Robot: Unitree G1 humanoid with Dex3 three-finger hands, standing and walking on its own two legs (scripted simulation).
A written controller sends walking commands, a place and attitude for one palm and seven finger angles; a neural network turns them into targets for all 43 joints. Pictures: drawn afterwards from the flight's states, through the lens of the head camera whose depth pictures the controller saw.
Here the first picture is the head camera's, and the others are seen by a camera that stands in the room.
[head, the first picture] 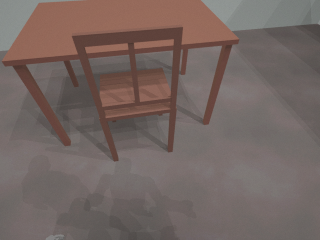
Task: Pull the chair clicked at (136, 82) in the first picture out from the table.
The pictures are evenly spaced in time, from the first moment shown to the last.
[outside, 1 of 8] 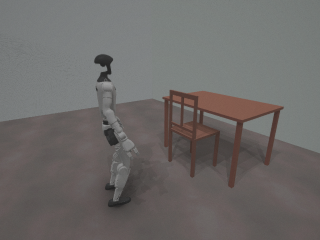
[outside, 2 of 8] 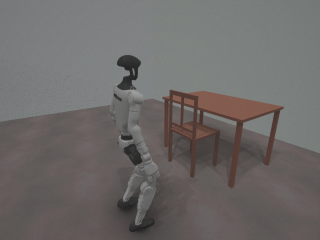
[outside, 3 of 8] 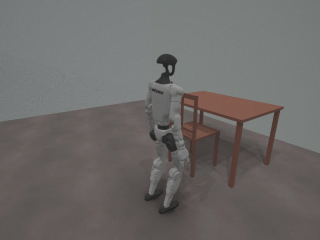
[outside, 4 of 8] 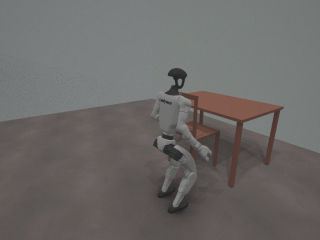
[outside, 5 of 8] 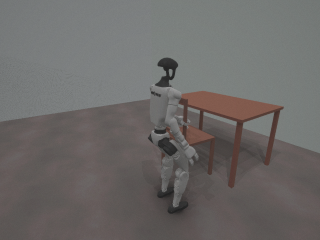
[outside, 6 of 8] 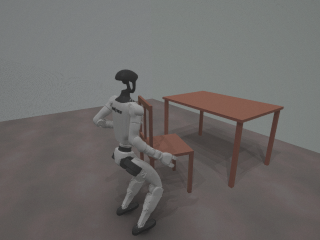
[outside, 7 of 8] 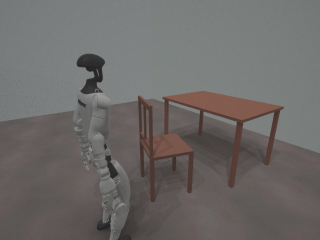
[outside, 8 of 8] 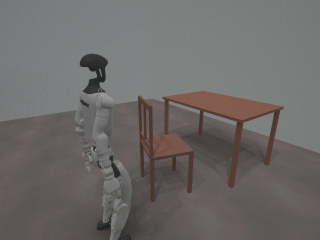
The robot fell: no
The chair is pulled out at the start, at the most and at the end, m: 0.00 0.52 0.52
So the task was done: yes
